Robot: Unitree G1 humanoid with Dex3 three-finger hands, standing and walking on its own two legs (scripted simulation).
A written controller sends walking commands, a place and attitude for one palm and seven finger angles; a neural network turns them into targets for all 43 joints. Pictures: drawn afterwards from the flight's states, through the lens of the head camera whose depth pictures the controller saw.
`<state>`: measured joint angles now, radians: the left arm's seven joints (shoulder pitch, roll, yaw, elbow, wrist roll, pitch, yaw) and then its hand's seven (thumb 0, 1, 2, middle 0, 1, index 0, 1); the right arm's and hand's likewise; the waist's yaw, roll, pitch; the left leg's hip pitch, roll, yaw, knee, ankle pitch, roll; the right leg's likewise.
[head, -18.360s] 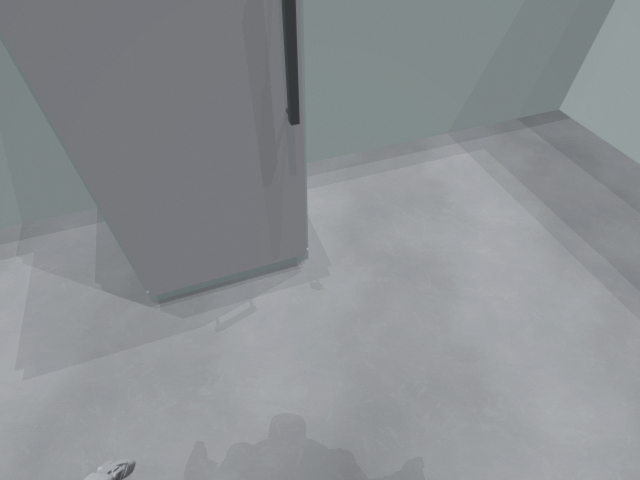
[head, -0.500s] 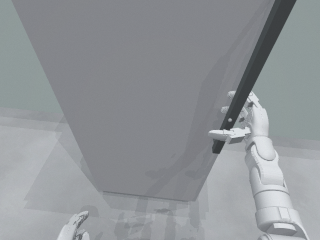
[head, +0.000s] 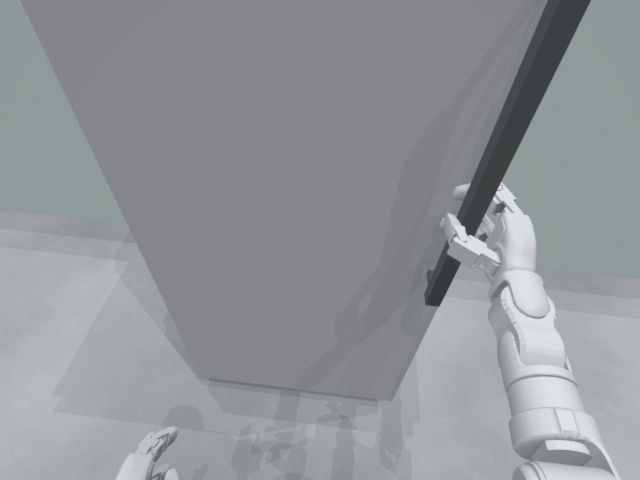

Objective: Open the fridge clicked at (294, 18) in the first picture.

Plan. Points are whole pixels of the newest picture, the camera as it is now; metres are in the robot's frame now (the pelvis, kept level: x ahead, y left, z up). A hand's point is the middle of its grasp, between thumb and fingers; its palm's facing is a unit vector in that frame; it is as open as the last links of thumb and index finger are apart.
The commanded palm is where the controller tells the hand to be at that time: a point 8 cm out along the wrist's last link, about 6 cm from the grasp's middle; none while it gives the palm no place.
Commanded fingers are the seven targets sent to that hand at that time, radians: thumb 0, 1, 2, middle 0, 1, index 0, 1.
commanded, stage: grip the handle and tug to test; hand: right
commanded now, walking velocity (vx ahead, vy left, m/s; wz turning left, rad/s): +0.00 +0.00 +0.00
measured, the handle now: (476, 184) +0.45 -0.16 +0.17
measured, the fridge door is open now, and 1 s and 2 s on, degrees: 0 2 29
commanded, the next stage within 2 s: pull the door a little, standing still in 0.70 s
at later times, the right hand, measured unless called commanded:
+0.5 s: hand (452, 237) +0.39 -0.13 +0.12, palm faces +0.05 +1.00 +0.02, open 5.6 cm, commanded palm +0.34 -0.19 +0.12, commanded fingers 0.00 -0.90 -0.90 0.45 1.40 0.45 1.40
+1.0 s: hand (453, 248) +0.38 -0.13 +0.12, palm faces +0.06 +1.00 +0.01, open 5.7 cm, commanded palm +0.32 -0.18 +0.12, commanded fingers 0.00 -0.90 -0.90 0.45 1.40 0.45 1.40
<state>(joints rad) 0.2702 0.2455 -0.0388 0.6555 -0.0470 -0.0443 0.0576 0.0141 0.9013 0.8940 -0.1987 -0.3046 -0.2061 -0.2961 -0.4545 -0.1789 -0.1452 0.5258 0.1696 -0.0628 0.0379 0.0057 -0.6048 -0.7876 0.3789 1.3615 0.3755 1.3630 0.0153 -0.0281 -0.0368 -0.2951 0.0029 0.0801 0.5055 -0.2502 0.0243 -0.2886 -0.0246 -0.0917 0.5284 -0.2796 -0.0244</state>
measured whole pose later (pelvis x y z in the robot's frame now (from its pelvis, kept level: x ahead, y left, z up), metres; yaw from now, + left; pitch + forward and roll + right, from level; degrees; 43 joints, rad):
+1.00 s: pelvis +0.04 +0.01 +0.00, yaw +1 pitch +2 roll +0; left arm 0.23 0.24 -0.03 0.59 -0.03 0.01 0.04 0.02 0.90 0.89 -0.20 -0.30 -0.20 -0.30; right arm -0.15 -0.14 -0.10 0.09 0.16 0.11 0.00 0.01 -0.72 -0.77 0.34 1.40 0.37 1.40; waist 0.00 -0.04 -0.06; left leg -0.21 -0.01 0.07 0.46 -0.29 0.03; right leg -0.19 -0.03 -0.10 0.47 -0.32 -0.01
